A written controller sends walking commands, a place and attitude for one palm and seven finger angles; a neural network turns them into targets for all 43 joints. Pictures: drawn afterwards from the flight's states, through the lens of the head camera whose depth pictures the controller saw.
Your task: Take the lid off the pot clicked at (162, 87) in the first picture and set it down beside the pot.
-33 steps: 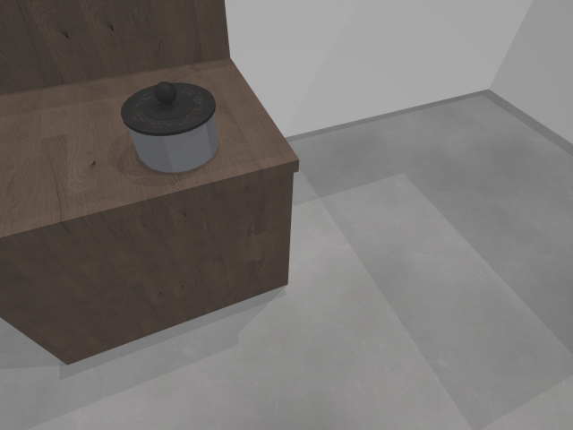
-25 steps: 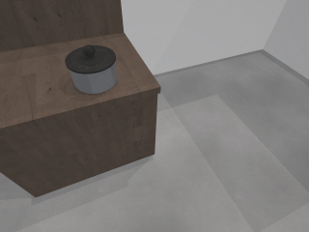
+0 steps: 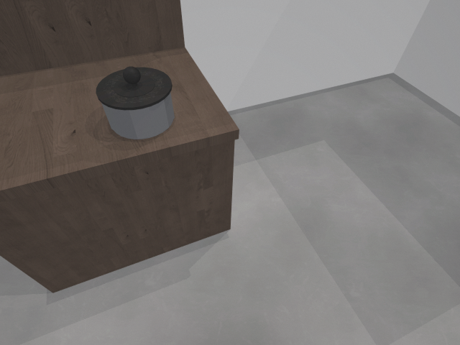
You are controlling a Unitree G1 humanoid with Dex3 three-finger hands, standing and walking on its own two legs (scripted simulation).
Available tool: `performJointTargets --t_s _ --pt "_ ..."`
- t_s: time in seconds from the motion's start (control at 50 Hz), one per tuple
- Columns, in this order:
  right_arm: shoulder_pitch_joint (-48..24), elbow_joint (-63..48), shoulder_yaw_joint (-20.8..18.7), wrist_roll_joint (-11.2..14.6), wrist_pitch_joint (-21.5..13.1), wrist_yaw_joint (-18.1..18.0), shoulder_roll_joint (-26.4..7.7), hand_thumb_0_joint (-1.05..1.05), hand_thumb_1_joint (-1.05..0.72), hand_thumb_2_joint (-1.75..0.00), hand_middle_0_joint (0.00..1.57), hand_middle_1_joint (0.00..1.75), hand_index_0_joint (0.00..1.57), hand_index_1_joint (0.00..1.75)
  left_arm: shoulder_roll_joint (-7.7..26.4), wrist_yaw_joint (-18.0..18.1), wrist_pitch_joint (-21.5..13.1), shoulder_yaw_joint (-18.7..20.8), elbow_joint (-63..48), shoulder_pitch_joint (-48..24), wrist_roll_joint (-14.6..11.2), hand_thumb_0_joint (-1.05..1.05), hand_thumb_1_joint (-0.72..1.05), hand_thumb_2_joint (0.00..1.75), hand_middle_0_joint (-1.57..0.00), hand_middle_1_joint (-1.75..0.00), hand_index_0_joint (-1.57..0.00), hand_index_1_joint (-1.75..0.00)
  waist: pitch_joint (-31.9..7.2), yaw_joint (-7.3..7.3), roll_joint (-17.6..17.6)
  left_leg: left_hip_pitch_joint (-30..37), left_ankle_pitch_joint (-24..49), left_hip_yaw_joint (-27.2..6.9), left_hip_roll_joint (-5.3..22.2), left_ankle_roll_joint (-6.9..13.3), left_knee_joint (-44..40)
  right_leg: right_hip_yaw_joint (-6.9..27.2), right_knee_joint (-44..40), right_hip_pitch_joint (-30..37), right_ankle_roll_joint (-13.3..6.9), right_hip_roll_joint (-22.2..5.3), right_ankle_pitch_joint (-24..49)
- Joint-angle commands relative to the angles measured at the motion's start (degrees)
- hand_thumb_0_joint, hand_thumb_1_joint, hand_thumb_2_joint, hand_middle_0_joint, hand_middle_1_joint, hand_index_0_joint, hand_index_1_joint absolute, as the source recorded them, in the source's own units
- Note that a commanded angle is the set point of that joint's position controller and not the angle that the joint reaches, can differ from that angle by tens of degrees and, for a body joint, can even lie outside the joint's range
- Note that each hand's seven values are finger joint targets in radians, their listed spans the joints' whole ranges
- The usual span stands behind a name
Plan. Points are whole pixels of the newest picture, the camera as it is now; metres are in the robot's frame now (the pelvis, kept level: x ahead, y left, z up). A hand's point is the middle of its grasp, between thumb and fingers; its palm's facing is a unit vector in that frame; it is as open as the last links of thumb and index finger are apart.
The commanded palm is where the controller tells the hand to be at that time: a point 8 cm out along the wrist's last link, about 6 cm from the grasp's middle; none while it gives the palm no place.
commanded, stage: turn to face it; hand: left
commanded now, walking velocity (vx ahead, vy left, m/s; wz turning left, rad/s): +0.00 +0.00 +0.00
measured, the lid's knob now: (131, 75) +0.76 +0.32 +0.06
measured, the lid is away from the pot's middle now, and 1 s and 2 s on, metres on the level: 0.00 0.00 0.00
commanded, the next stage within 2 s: take the last steps up to it in 0.94 s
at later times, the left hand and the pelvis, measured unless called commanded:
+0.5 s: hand out of the picture +0.01 +0.22 -0.20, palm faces +0.23 -0.95 -0.22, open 7.4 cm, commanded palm none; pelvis -0.02 +0.02 -0.02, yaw +12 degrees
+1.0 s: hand out of the picture +0.01 +0.20 -0.16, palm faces +0.35 -0.89 -0.29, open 7.4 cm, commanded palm none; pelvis +0.00 -0.02 -0.01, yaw +22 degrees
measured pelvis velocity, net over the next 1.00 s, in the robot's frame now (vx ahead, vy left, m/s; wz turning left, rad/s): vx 0.00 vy -0.02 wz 0.38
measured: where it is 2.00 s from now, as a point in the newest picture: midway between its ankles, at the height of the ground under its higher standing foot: (229, 344)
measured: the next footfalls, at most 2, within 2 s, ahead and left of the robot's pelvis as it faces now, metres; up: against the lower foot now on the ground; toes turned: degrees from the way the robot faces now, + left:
right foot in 0.94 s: +0.06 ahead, -0.11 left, +0.00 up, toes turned +20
left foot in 1.38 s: +0.01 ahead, +0.12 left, +0.00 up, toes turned +30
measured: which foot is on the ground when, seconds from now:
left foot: down 0.00-0.96, up 0.98-1.00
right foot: down 0.00-0.46, up 0.48-0.92, down 0.94-1.00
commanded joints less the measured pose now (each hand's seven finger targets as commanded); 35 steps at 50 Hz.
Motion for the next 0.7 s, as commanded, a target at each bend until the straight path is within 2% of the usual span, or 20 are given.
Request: performJointTargets --t_s 0.0,0.06,0.18,0.22,0.26,0.28,0.3,0.32,0.34,0.38,0.4,0.42,0.44,0.46,0.48,0.5,0.52,0.54,0.6,0.68 --pt "3.3 -1.2 -0.7 0.3 -0.6 -0.3 -5.9 0.0 -0.9 -0.9 0.2 0.3 0.2 0.3 5.9 0.5 -0.6 1.3 -1.5 3.3 0.2 0.0 0.9 0.9 -0.2 -0.3 -0.2 -0.3 0.6 0.2 0.2 0.4 14.3 -4.4 5.8 1.0 -4.1 2.9 -3.5 -1.3 -1.3 -4.8 12.2" --pt "3.4 -1.1 -0.7 0.2 -0.6 -0.3 -5.8 0.0 -0.9 -0.9 0.2 0.3 0.2 0.3 5.8 0.5 -0.5 1.3 -1.4 3.3 0.2 0.0 0.9 0.9 -0.2 -0.3 -0.2 -0.3 1.3 0.27 0.8 0.0 14.3 -4.4 5.9 1.1 -4.5 2.9 -3.5 -1.5 -1.3 -4.7 11.8" --pt "1.6 -3.9 -1.9 0.2 0.7 0.0 -8.0 0.0 -0.9 -0.9 0.2 0.3 0.2 0.3 8.1 0.6 0.6 3.2 -4.2 2.0 0.2 0.0 0.9 0.9 -0.2 -0.3 -0.2 -0.3 1.5 0.82 1.4 -6.5 14.8 -6.8 5.9 1.9 -0.5 -0.2 1.6 -0.9 -1.0 -5.7 10.0" --pt "0.6 -5.4 -2.3 0.1 1.2 0.2 -8.3 0.0 -0.9 -0.9 0.2 0.3 0.2 0.3 9.3 0.6 0.9 3.9 -5.3 2.0 0.3 0.0 0.9 0.9 -0.2 -0.3 -0.2 -0.3 0.8 1.01 -0.5 -9.8 13.6 -6.8 5.1 1.9 2.1 0.0 2.0 0.5 -1.6 -7.1 9.8" --pt "-0.1 -7.3 -2.8 0.0 1.6 0.5 -7.9 0.0 -0.9 -0.9 0.2 0.3 0.2 0.3 11.2 0.6 1.1 4.9 -6.8 2.2 0.4 0.0 0.9 0.9 -0.2 -0.3 -0.2 -0.3 -0.5 1.49 -4.8 -13.0 10.2 -3.5 2.4 0.9 8.8 3.0 -0.1 2.0 -3.9 -11.7 9.9" --pt "-0.5 -8.1 -3.1 0.0 1.9 0.6 -7.4 0.0 -0.9 -0.9 0.2 0.3 0.2 0.3 12.6 0.7 1.0 5.3 -7.4 2.5 0.5 0.0 0.9 0.9 -0.2 -0.3 -0.2 -0.3 -1.7 1.61 -8.8 -13.6 6.0 -0.9 1.1 0.1 14.5 5.5 -2.2 2.4 -6.2 -15.6 11.2" --pt "-1.4 -9.1 -3.3 -0.1 2.1 0.7 -7.1 0.0 -0.9 -0.9 0.2 0.3 0.2 0.3 13.3 0.8 0.9 5.5 -8.1 2.3 0.5 0.0 0.9 0.9 -0.2 -0.3 -0.2 -0.3 -1.7 1.86 -11.6 -15.5 -6.1 0.5 0.6 -0.6 19.9 7.8 -3.6 2.7 -9.2 -19.3 15.3" --pt "-2.5 -10.1 -3.6 -0.1 2.2 0.8 -7.0 0.0 -0.9 -0.9 0.2 0.3 0.2 0.3 13.3 1.0 1.0 5.7 -8.7 1.6 0.8 0.0 0.9 0.9 -0.2 -0.3 -0.2 -0.3 -1.3 1.93 -12.0 -16.2 -12.4 0.5 1.2 -0.8 23.7 8.1 -3.7 2.1 -11.4 -21.5 20.0" --pt "-3.1 -10.6 -3.8 -0.1 2.2 1.1 -7.0 0.0 -0.9 -0.9 0.2 0.3 0.2 0.3 13.3 1.1 0.9 5.8 -9.6 0.3 1.1 0.0 0.9 0.9 -0.2 -0.3 -0.2 -0.3 -0.5 1.55 -10.2 -15.7 -14.7 0.5 2.4 -1.0 24.6 6.4 -2.9 0.6 -11.9 -21.9 23.6" --pt "-0.2 -10.7 -3.8 0.2 1.9 1.7 -6.6 0.0 -0.9 -0.9 0.2 0.3 0.2 0.3 14.0 0.8 0.9 6.0 -11.1 -3.1 1.2 0.0 0.9 0.9 -0.2 -0.3 -0.2 -0.3 -0.7 -0.71 -9.2 -11.1 -10.6 2.1 3.1 -1.3 15.2 0.6 2.6 -0.8 -9.1 -19.9 27.7" --pt "2.8 -10.1 -3.7 0.0 1.7 1.7 -6.7 0.0 -0.9 -0.9 0.2 0.3 0.2 0.3 14.2 0.6 1.1 6.0 -11.7 -4.2 0.8 0.0 0.9 0.9 -0.2 -0.3 -0.2 -0.3 -2.2 -2.05 -7.5 -5.5 -2.1 3.5 2.3 -1.2 8.2 -2.6 7.0 -2.8 -6.6 -17.9 26.0" --pt "6.3 -9.6 -4.0 -0.4 1.3 1.7 -8.7 0.0 -0.9 -0.9 0.2 0.3 0.2 0.3 12.8 0.3 1.4 5.9 -12.6 -4.7 0.5 0.0 0.9 0.9 -0.2 -0.3 -0.2 -0.3 -2.8 -3.81 0.5 0.7 8.4 -1.4 4.0 0.4 0.5 -6.4 16.6 -8.0 -2.9 -13.7 19.2" --pt "9.2 -9.9 -5.4 -1.0 0.8 1.4 -15.3 0.0 -0.9 -0.9 0.2 0.3 0.2 0.3 9.0 -0.2 1.8 5.3 -14.6 -4.5 -0.2 0.0 0.9 0.9 -0.2 -0.3 -0.2 -0.3 -2.1 -4.64 20.2 4.8 26.5 -24.1 17.9 7.5 -6.1 -9.3 31.2 -21.7 2.6 -4.0 -10.5" --pt "9.8 -9.4 -5.9 -0.8 1.3 1.0 -17.3 0.0 -0.9 -0.9 0.2 0.3 0.2 0.3 8.6 0.2 2.2 4.8 -15.8 -6.7 0.3 0.0 0.9 0.9 -0.2 -0.3 -0.2 -0.3 -2.0 -4.42 18.0 2.9 30.5 -28.5 22.8 12.2 -8.2 -2.1 38.1 -24.3 1.8 -2.5 -22.9" --pt "7.1 -9.9 -5.4 -0.9 1.6 0.8 -16.0 0.0 -0.9 -0.9 0.2 0.3 0.2 0.3 9.6 0.2 2.6 5.1 -15.0 -6.8 0.6 0.0 0.9 0.9 -0.2 -0.3 -0.2 -0.3 -1.5 -3.42 12.4 -0.7 16.4 -24.3 20.8 12.2 -9.3 0.6 40.1 -22.4 0.7 -4.3 -18.9" --pt "3.5 -11.7 -5.2 -0.9 1.5 0.6 -15.2 0.0 -0.9 -0.9 0.2 0.3 0.2 0.3 9.6 -0.1 2.7 5.4 -14.6 -7.5 0.6 0.0 0.9 0.9 -0.2 -0.3 -0.2 -0.3 0.6 -2.42 11.5 -4.7 7.7 -24.4 18.3 11.2 -11.1 1.1 41.2 -23.1 0.9 -4.7 -14.8" --pt "0.3 -13.0 -4.8 -0.9 1.4 0.6 -14.0 0.0 -0.9 -0.9 0.2 0.3 0.2 0.3 10.3 -0.5 2.5 5.4 -14.0 -7.1 0.8 0.0 0.9 0.9 -0.2 -0.3 -0.2 -0.3 1.3 -1.07 7.5 -5.3 6.2 -22.8 17.0 10.6 -10.6 1.4 41.8 -23.4 1.3 -4.9 -11.2" --pt "-0.7 -13.5 -4.5 -0.9 1.2 0.5 -13.9 0.0 -0.9 -0.9 0.2 0.3 0.2 0.3 10.2 -0.7 2.3 5.3 -13.3 -6.7 0.9 0.0 0.9 0.9 -0.2 -0.3 -0.2 -0.3 1.8 -0.75 5.6 -6.1 6.5 -20.7 15.6 9.5 -11.2 1.5 41.6 -22.6 1.7 -4.9 -8.1" --pt "-0.4 -14.1 -4.5 -0.6 0.8 0.5 -14.2 0.0 -0.9 -0.9 0.2 0.3 0.2 0.3 9.5 -1.0 2.3 4.9 -12.6 -4.7 0.7 0.0 0.9 0.9 -0.2 -0.3 -0.2 -0.3 -1.7 -0.46 4.0 -1.1 12.7 -16.0 12.6 8.8 -10.0 0.4 37.1 -21.5 2.8 -4.0 -4.8" --pt "1.2 -14.0 -4.8 -0.5 1.1 0.6 -14.3 0.0 -0.9 -0.9 0.2 0.3 0.2 0.3 9.3 -0.9 2.5 4.6 -13.8 -6.7 0.6 0.0 0.9 0.9 -0.2 -0.3 -0.2 -0.3 -3.4 -1.81 6.2 3.3 15.8 -17.3 12.5 9.9 -9.1 0.2 30.6 -21.5 3.4 -3.0 -6.2"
